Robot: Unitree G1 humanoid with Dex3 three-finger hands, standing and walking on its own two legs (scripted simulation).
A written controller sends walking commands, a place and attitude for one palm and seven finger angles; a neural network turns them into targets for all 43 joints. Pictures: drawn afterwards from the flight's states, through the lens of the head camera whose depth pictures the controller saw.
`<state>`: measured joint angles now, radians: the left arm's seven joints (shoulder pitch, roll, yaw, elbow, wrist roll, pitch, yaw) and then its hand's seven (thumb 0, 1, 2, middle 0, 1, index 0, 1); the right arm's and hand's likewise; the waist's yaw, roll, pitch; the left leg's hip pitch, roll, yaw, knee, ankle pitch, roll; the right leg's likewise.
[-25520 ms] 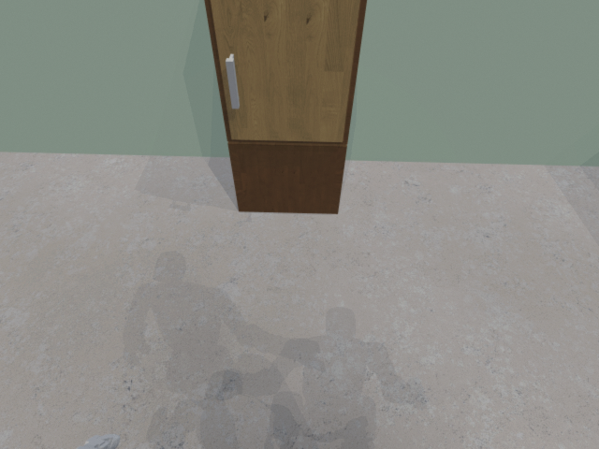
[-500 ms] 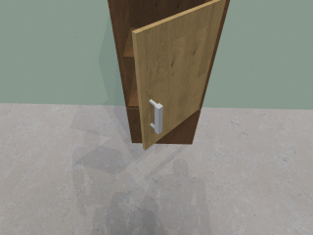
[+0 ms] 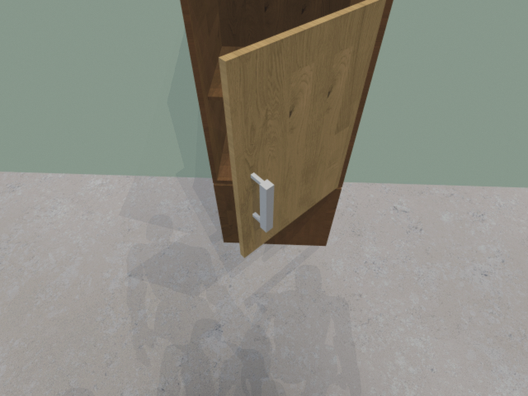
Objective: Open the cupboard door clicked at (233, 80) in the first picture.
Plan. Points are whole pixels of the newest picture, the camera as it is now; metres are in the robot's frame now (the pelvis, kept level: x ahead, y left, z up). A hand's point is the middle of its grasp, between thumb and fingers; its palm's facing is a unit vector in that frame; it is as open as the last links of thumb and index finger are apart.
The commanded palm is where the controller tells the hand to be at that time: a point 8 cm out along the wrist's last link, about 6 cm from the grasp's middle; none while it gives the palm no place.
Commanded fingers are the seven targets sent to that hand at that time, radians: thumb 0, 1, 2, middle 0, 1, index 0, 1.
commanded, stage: look to check the result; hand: left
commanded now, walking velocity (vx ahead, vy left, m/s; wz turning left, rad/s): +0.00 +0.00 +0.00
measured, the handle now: (261, 202) +0.54 +0.04 -0.11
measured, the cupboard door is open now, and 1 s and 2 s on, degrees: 44 44 44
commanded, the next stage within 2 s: walk to a spot facing it in 0.10 s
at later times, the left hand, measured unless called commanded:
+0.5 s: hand out of the picture +0.02 +0.17 -0.18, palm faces -0.04 -0.98 -0.21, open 7.4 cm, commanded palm none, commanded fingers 0.00 0.90 0.90 -0.20 -0.30 -0.20 -0.30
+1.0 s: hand out of the picture +0.10 +0.15 -0.16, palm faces -0.25 -0.93 -0.28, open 7.4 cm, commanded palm none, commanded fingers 0.00 0.90 0.90 -0.20 -0.30 -0.20 -0.30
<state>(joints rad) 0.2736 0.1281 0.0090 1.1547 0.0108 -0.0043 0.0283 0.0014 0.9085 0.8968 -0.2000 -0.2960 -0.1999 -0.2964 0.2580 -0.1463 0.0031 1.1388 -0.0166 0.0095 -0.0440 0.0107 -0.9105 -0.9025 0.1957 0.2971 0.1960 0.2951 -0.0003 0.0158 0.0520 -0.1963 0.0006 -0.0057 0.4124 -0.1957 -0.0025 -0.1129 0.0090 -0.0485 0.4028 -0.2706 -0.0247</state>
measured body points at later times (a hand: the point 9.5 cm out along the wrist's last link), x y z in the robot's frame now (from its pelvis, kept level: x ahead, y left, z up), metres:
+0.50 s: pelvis +0.00 -0.01 -0.01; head +0.04 -0.02 +0.44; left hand +0.02 +0.22 -0.16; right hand +0.00 -0.25 -0.17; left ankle +0.02 +0.12 -0.74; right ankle -0.03 -0.10 -0.74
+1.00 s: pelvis +0.01 -0.04 +0.00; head +0.06 -0.08 +0.44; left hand +0.11 +0.19 -0.14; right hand +0.07 -0.32 -0.14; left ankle +0.03 +0.13 -0.67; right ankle -0.03 -0.10 -0.74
